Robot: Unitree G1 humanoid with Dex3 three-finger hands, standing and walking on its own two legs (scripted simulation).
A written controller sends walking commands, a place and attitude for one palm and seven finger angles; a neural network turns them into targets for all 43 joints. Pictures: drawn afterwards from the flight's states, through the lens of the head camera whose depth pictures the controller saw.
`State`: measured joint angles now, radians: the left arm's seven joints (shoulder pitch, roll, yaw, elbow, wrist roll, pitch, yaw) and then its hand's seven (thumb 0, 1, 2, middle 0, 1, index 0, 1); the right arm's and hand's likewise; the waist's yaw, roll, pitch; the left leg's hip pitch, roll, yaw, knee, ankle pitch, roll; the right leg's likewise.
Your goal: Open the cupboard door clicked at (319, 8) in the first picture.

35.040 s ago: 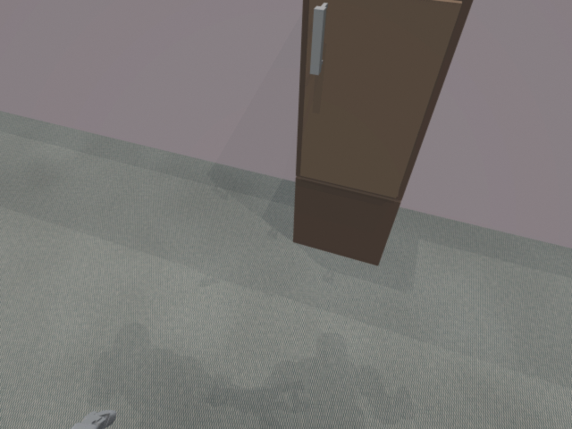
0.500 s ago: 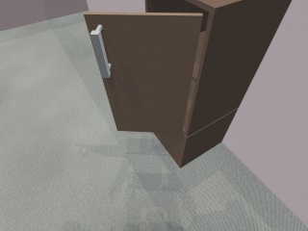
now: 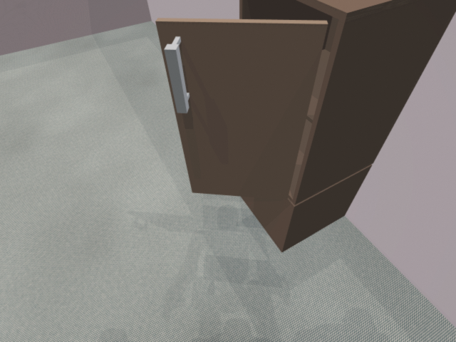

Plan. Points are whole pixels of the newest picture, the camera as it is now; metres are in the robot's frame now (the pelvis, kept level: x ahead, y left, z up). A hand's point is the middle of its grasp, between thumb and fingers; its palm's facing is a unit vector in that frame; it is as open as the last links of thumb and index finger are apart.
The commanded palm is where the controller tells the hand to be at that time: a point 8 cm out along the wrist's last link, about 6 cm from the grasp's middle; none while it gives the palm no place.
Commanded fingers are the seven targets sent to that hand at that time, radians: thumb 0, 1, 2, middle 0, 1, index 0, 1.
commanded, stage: come to a stop and stand still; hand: left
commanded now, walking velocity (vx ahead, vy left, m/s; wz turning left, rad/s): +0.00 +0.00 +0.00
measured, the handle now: (180, 76) +0.62 +0.16 +0.15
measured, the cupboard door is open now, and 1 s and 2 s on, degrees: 54 54 54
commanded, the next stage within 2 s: look again from close up in 0.06 s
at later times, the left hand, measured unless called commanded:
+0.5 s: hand out of the picture +0.02 +0.15 -0.17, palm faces -0.02 -0.98 -0.20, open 7.3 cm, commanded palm none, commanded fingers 0.00 0.90 0.90 -0.20 -0.30 -0.20 -0.30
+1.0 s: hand out of the picture +0.02 +0.13 -0.17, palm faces +0.06 -0.98 -0.18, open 7.3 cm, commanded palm none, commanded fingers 0.00 0.90 0.90 -0.20 -0.30 -0.20 -0.30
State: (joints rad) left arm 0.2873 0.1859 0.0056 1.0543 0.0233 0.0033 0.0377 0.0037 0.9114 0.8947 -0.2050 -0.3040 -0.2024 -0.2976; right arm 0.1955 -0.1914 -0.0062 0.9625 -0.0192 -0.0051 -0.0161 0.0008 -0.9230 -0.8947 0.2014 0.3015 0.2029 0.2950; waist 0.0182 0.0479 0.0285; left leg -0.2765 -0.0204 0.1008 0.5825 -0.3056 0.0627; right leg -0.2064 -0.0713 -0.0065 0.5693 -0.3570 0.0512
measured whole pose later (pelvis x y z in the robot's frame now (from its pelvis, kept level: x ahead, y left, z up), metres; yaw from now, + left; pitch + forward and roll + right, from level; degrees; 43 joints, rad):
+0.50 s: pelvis +0.00 -0.03 +0.01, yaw -1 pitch +0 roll +1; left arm 0.27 0.17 -0.01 1.08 0.02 -0.01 0.03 0.00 0.91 0.89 -0.21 -0.30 -0.20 -0.30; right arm 0.27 -0.19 0.00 1.09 -0.02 -0.01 -0.02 0.01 -0.91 -0.89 0.20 0.30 0.20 0.29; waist -0.01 -0.01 0.02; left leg -0.24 0.01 0.10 0.50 -0.26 0.02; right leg -0.19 -0.04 -0.01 0.52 -0.33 0.02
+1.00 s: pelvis +0.03 -0.04 +0.00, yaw +1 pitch +0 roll +0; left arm 0.33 0.15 0.02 1.10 0.03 -0.02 0.02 0.00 0.91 0.89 -0.20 -0.30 -0.20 -0.30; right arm 0.29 -0.17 0.00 1.11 -0.02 0.00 -0.01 0.01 -0.91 -0.89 0.20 0.30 0.20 0.29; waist 0.01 0.01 0.00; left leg -0.26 0.04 0.07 0.61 -0.36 0.01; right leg -0.14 0.00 -0.05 0.53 -0.39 -0.01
